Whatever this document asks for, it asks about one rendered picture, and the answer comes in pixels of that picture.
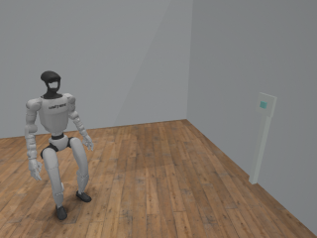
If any robot left forearm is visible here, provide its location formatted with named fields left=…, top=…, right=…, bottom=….
left=72, top=116, right=88, bottom=137

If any left robot foot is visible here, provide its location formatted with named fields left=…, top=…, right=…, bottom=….
left=75, top=191, right=92, bottom=202

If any left robot thigh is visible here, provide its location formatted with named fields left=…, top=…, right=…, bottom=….
left=68, top=137, right=88, bottom=179

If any right robot upper arm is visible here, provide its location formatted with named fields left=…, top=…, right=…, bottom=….
left=26, top=98, right=42, bottom=134

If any panel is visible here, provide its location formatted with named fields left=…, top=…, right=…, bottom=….
left=249, top=92, right=277, bottom=184

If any right robot hand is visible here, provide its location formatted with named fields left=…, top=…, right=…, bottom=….
left=28, top=159, right=43, bottom=180

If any button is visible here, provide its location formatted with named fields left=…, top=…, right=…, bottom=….
left=260, top=101, right=267, bottom=109

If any left robot hand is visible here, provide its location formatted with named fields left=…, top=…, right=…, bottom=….
left=82, top=135, right=94, bottom=151

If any robot right forearm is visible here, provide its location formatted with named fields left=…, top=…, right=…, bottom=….
left=24, top=125, right=38, bottom=160

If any left robot upper arm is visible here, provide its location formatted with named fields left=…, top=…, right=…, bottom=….
left=63, top=93, right=78, bottom=120

